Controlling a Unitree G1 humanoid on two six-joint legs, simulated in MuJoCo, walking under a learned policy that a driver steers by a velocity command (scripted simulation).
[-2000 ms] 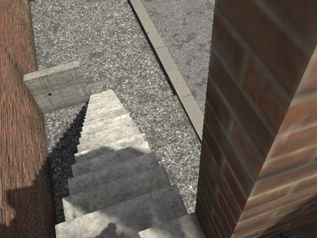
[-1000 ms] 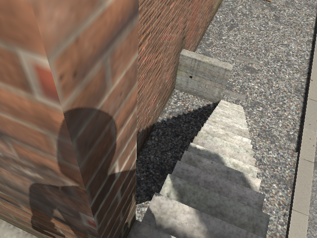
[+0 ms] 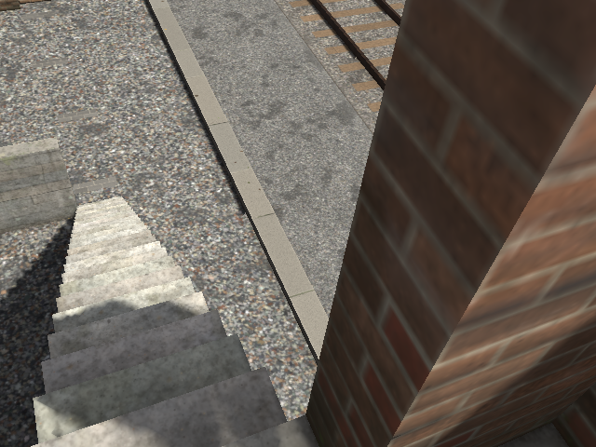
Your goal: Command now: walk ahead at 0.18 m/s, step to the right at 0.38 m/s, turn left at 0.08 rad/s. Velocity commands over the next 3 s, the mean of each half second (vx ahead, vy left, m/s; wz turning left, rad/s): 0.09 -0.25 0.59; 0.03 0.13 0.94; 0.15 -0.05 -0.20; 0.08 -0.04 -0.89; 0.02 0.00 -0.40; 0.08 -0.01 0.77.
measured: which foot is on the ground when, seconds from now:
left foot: down 0.00-0.20, up 0.22-1.00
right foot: up 0.00-0.18, down 0.20-1.00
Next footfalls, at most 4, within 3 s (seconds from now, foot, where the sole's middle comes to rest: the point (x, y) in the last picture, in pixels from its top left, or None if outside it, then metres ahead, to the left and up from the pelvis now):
0.20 right None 0.06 -0.18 -0.77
1.04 left None -0.12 0.09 -0.77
1.44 right None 0.00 0.04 -0.77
1.56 left None -0.20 0.19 -0.77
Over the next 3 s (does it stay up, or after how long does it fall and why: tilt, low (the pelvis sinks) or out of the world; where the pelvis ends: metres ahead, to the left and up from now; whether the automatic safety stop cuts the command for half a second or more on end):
stays up -0.08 0.06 0.01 its command is cut before an obstacle from the start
